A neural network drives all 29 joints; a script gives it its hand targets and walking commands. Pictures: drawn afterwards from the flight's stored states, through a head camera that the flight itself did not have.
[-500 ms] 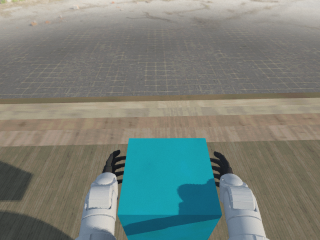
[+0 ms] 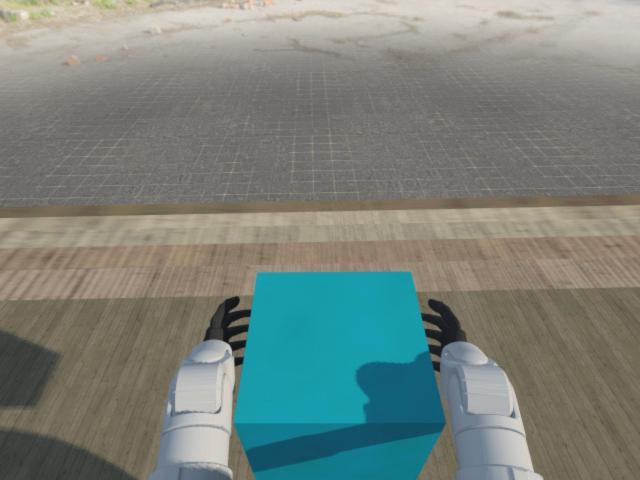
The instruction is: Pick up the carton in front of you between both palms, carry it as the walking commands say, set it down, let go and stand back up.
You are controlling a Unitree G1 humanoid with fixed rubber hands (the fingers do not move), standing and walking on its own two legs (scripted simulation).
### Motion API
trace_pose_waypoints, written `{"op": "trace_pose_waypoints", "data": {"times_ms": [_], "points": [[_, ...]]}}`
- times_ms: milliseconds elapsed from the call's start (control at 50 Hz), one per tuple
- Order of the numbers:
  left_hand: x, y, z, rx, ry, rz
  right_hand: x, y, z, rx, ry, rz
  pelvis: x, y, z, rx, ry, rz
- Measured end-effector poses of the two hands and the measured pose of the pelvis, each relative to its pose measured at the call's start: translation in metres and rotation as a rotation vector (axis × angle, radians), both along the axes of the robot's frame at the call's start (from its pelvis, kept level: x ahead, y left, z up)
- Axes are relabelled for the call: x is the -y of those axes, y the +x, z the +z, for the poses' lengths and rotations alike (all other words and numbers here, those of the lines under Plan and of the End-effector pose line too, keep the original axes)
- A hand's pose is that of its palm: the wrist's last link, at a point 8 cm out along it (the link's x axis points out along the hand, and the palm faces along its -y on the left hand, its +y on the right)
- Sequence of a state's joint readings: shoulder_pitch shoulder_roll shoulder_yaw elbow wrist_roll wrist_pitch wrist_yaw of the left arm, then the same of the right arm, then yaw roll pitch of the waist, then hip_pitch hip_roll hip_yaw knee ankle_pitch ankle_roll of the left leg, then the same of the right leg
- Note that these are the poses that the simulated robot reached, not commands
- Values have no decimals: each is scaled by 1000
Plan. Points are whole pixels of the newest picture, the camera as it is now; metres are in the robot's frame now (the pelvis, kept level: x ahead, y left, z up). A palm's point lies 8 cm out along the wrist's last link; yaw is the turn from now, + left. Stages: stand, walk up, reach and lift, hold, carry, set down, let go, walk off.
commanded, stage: hold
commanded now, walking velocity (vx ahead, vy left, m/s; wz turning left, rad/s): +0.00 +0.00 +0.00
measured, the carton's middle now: (334, 385) +0.28 +0.00 -0.02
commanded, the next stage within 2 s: carry in 0.54 s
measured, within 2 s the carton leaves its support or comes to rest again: neither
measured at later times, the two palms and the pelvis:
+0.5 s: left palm (218, 349) +0.29 +0.15 +0.05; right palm (452, 351) +0.29 -0.15 +0.05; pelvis +0.00 +0.00 +0.00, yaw +0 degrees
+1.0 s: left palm (226, 275) +0.40 +0.16 +0.08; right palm (429, 276) +0.40 -0.14 +0.07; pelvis +0.13 +0.01 -0.01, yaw +3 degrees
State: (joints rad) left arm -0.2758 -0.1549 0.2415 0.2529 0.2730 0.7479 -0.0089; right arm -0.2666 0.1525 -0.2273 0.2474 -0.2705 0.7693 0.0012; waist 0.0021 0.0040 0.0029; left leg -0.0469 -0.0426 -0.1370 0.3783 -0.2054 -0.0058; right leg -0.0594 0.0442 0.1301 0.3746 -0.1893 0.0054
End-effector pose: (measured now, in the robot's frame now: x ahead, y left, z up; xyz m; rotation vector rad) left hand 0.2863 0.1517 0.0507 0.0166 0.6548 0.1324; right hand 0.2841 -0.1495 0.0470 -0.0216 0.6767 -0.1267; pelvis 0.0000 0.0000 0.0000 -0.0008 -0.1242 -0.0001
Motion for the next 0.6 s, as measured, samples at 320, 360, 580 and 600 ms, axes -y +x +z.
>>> {"op": "trace_pose_waypoints", "data": {"times_ms": [320, 360, 580, 600], "points": [[1, 2, 2, 10, -5, 6, 1, 3, 2, 10, 6, -3, 1, -3, -1, -1, 1, 2], [1, 3, 2, 9, -4, 5, 1, 3, 2, 10, 5, -2, 1, -2, 0, -2, 0, 2], [0, 6, 1, 13, 2, 0, 0, 7, 2, 13, -5, 4, 1, 4, -2, -46, -1, 8], [0, 7, 1, 16, 2, 0, 0, 8, 2, 17, -6, 6, 1, 6, -3, -61, -1, 11]]}}
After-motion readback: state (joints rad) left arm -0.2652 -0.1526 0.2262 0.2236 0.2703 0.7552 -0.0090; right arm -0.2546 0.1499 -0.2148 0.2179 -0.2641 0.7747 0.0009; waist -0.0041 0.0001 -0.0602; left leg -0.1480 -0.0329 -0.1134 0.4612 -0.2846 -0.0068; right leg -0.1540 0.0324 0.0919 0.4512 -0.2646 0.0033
